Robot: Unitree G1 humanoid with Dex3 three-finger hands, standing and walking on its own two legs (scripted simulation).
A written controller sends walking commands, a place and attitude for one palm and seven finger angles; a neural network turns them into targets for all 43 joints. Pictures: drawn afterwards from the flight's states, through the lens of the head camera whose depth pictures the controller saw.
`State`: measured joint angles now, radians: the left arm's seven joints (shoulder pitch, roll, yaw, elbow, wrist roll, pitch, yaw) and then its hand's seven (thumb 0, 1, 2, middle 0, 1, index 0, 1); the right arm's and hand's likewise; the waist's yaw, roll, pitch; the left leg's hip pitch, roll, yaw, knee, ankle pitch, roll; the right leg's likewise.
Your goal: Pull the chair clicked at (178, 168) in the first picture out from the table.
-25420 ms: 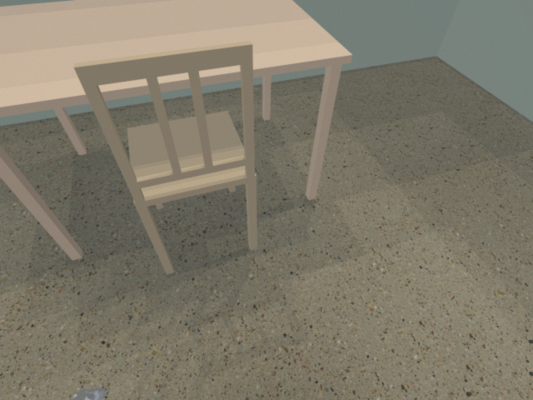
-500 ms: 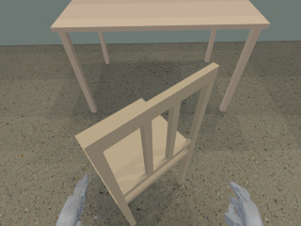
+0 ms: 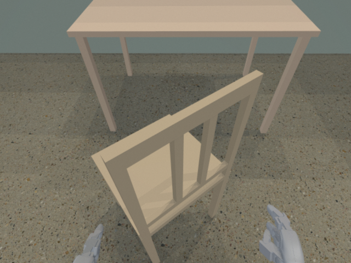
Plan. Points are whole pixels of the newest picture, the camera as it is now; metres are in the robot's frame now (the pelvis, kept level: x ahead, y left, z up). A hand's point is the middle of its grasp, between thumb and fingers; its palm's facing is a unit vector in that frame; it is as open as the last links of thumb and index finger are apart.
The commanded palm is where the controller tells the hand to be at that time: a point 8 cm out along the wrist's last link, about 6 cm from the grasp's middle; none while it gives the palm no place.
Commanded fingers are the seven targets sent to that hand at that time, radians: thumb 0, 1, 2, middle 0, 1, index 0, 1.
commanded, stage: draw the hand back to the body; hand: left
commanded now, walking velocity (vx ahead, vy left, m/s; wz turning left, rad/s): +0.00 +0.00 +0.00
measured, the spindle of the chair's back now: (177, 172) +0.35 +0.02 -0.01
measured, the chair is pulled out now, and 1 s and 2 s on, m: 0.58 0.58 0.58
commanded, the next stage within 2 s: step back with the hand held close in 1.56 s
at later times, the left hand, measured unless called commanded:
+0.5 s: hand (77, 244) +0.15 +0.17 +0.09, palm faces +0.04 -0.99 -0.10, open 17.3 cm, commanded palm +0.10 +0.24 +0.11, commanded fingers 0.00 -0.30 0.32 -0.04 -0.05 -0.04 -0.05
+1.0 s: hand (24, 186) +0.21 +0.25 +0.18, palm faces +0.38 -0.82 -0.43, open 12.0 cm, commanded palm +0.16 +0.29 +0.20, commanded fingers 0.00 0.61 0.76 -0.16 -0.24 -0.16 -0.24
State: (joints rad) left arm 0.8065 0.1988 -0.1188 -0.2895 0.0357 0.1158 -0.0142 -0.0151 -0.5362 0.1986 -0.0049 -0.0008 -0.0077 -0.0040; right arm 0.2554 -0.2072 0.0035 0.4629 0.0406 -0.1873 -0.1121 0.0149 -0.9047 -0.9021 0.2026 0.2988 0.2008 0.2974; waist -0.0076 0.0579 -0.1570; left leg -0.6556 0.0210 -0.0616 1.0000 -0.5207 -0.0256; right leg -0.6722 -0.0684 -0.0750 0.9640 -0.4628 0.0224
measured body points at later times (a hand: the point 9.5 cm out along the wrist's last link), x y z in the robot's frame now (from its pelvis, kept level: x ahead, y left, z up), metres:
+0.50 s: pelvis -0.01 +0.00 +0.00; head +0.01 -0.01 +0.45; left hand +0.14 +0.23 +0.10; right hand +0.18 -0.22 -0.07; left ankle -0.01 +0.14 -0.68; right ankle +0.01 -0.14 -0.68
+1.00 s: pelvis +0.03 +0.01 +0.05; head +0.02 -0.01 +0.50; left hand +0.18 +0.29 +0.20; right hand +0.23 -0.20 -0.02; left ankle -0.01 +0.14 -0.68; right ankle +0.01 -0.14 -0.68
